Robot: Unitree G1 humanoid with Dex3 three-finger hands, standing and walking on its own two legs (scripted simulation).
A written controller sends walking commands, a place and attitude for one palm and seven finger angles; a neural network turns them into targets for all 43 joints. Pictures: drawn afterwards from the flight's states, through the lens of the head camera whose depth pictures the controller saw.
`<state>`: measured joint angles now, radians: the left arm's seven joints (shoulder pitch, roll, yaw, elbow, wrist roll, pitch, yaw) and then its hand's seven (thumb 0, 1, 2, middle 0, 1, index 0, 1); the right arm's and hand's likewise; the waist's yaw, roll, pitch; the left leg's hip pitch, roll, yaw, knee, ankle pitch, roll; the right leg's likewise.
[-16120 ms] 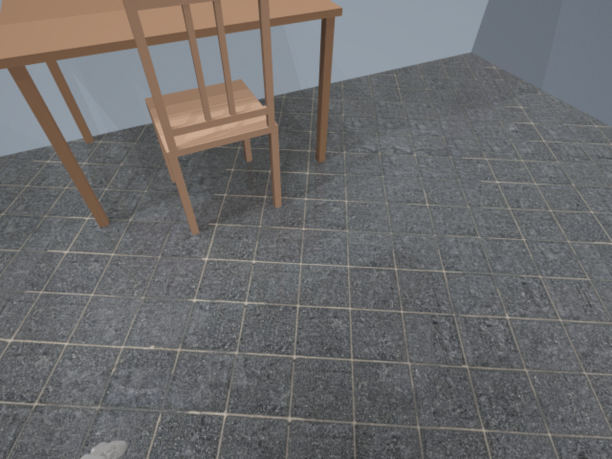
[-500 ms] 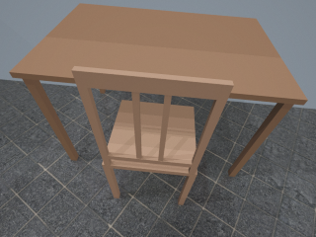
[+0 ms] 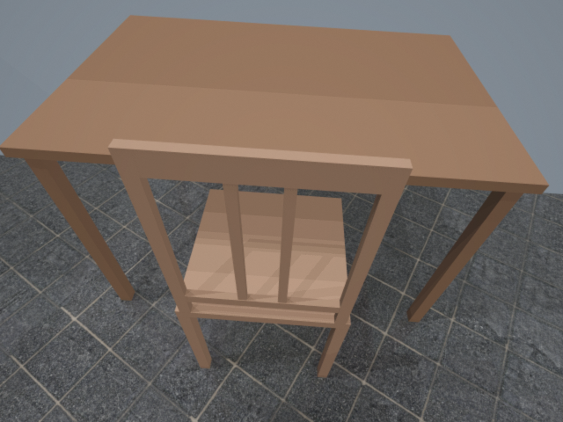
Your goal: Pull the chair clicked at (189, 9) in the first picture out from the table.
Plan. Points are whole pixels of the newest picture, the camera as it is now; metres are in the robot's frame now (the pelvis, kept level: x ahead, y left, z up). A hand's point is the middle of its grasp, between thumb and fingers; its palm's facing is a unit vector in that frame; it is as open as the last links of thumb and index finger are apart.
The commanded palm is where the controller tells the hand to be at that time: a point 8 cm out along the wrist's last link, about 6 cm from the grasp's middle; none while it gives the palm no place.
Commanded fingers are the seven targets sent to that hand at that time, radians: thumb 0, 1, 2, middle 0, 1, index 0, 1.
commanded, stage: look again from close up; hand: left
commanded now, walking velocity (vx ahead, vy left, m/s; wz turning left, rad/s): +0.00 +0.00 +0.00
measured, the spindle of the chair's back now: (237, 250) +0.42 +0.11 -0.06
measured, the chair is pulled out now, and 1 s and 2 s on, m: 0.00 0.00 0.00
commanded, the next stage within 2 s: none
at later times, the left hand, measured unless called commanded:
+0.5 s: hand out of the picture -0.02 +0.13 -0.18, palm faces +0.04 -0.99 -0.15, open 7.4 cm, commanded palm none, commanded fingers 0.00 0.90 0.90 -0.20 -0.30 -0.20 -0.30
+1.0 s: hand out of the picture -0.03 +0.12 -0.17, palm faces +0.05 -0.99 -0.15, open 7.4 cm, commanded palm none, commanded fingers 0.00 0.90 0.90 -0.20 -0.30 -0.20 -0.30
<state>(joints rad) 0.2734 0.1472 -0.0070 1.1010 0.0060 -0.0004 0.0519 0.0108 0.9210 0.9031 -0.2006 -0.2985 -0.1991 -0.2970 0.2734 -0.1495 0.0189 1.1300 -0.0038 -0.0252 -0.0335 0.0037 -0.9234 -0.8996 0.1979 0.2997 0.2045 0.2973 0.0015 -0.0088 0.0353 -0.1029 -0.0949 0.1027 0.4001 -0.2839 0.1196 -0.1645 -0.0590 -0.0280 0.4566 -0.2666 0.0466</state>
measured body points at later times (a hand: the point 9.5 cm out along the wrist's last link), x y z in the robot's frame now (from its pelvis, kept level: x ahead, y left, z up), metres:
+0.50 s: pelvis +0.00 -0.02 +0.00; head +0.01 -0.02 +0.45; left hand -0.02 +0.18 -0.16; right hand -0.01 -0.24 -0.16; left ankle -0.04 +0.03 -0.74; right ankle -0.01 -0.15 -0.74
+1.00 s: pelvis +0.00 -0.03 +0.00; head +0.00 -0.03 +0.45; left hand -0.03 +0.17 -0.16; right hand -0.02 -0.24 -0.16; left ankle -0.04 +0.03 -0.74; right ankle -0.01 -0.15 -0.74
